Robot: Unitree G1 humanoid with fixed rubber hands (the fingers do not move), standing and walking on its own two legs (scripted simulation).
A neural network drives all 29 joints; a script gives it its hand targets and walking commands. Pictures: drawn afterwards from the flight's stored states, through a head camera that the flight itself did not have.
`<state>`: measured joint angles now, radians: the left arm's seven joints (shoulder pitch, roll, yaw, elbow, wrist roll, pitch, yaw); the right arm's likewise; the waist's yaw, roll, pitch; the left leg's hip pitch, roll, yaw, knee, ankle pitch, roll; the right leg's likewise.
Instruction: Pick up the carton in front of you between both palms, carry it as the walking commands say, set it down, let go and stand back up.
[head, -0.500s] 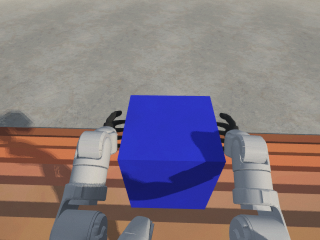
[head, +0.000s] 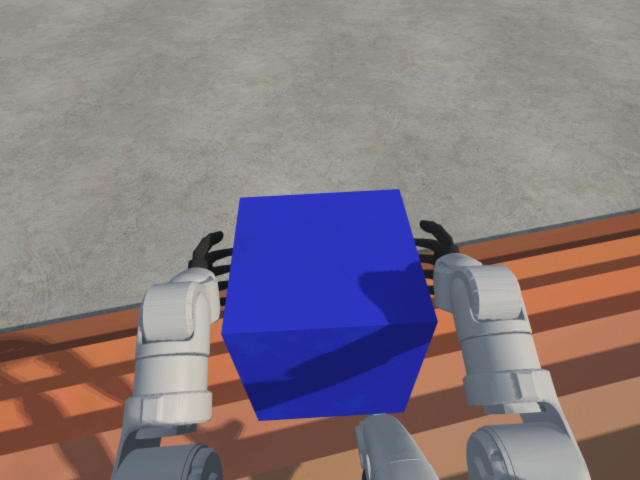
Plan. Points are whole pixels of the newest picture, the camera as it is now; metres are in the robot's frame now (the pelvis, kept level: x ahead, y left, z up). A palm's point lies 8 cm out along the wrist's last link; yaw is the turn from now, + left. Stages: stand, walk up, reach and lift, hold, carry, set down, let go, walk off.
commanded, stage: carry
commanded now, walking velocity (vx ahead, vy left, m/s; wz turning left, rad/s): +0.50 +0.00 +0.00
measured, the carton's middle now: (325, 310) +0.33 -0.03 +0.01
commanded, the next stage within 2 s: none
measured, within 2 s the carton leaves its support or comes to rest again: neither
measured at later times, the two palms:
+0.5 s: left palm (238, 194) +0.74 +0.12 -0.13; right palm (366, 187) +0.74 -0.18 -0.14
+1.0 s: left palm (251, 176) +1.12 +0.12 -0.39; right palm (335, 160) +1.16 -0.17 -0.39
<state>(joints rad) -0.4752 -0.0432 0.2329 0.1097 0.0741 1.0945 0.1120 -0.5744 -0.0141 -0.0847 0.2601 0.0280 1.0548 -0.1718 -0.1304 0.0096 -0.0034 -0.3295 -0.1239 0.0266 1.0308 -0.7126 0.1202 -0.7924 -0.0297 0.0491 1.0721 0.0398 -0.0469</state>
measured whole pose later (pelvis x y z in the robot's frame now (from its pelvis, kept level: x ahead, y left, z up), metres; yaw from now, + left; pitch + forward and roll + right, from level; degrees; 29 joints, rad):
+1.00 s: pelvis +0.81 -0.07 -0.48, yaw -1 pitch +0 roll -1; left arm -0.49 0.00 0.13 0.17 0.00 1.04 0.16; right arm -0.51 0.05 -0.20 0.19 -0.06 1.03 -0.12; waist 0.13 -0.01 -0.02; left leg -0.65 -0.04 -0.09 1.56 -0.50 0.03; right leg -0.44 0.13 -0.11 0.90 -0.45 -0.14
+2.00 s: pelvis +1.65 -0.05 -0.93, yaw -1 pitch +2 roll -3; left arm -0.55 0.00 0.10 0.17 -0.05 0.99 0.17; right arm -0.43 0.05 -0.21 0.00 -0.07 1.02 -0.12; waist 0.10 0.05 -0.03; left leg -0.46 0.00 0.07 0.42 0.09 0.09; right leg -0.27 0.11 -0.06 1.52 -0.84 -0.10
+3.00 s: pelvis +2.30 -0.02 -0.92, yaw -2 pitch +4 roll +0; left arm -0.12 -0.13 0.11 -0.27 0.12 1.20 0.09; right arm -0.13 0.13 -0.09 -0.25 -0.10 1.18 -0.10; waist -0.03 -0.02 -0.14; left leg -0.31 0.02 0.21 0.40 -0.17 0.07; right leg -0.46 -0.07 -0.07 1.06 -0.34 0.00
